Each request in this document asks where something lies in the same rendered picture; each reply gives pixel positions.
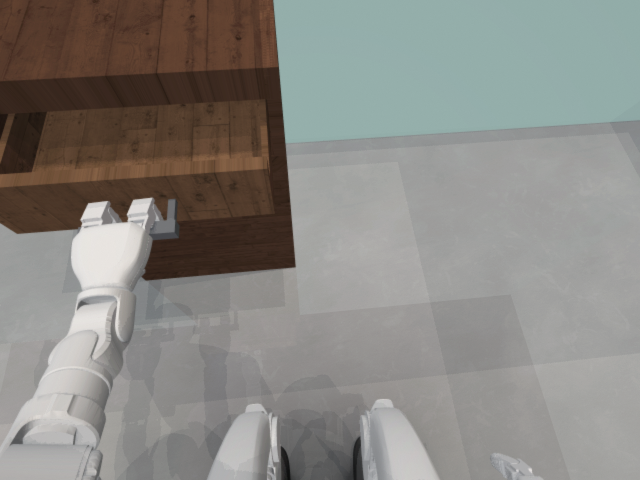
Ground left robot forearm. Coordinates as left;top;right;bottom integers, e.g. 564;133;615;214
0;286;136;458

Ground robot right shin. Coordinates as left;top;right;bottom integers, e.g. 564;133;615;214
362;399;407;480

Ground cabinet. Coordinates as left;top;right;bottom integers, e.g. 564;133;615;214
0;0;296;281

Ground robot left hand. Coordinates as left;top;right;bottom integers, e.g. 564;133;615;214
71;198;164;292

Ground handle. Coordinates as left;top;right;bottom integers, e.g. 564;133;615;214
77;199;180;240

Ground robot right thigh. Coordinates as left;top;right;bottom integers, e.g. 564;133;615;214
360;408;441;480

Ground drawer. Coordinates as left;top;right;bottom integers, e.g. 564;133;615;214
0;99;275;234

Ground left robot upper arm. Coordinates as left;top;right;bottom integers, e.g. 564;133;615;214
0;444;103;480

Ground robot right hand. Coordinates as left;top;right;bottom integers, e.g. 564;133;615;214
490;453;544;480

